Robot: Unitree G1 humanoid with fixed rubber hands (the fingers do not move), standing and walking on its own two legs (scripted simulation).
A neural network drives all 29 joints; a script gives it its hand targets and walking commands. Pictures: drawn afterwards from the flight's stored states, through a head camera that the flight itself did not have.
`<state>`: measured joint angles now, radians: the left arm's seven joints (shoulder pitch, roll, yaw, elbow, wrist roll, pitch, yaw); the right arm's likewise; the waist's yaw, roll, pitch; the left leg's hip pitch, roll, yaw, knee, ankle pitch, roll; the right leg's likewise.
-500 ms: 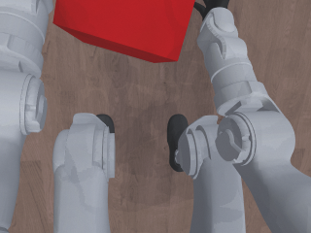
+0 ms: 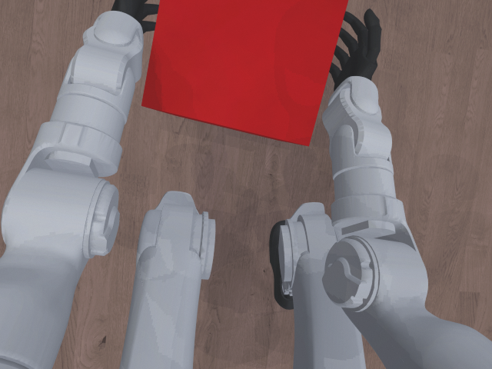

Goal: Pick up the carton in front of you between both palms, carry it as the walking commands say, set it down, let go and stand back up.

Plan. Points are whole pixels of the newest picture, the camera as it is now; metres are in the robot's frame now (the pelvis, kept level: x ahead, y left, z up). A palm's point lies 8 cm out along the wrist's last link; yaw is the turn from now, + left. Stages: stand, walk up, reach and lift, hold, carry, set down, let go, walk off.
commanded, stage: reach and lift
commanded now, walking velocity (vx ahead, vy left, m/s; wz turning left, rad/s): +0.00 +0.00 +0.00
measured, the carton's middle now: (241, 65) +0.53 +0.05 -0.20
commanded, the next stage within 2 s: none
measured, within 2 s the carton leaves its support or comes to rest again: neither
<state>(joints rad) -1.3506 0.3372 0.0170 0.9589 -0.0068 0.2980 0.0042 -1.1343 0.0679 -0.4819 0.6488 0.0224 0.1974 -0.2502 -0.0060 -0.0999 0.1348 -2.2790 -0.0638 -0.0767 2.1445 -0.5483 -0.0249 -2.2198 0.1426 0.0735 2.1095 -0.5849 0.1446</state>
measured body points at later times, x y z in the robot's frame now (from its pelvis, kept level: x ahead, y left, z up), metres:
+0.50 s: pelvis +0.00 -0.01 +0.12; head +0.26 +0.04 +0.49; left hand +0.50 +0.20 +0.04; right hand +0.50 -0.10 +0.06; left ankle +0.11 +0.12 -0.35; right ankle +0.12 -0.14 -0.35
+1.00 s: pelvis +0.05 -0.01 +0.26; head +0.19 +0.02 +0.68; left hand +0.44 +0.18 +0.20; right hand +0.46 -0.12 +0.22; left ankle +0.11 +0.12 -0.35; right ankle +0.12 -0.14 -0.35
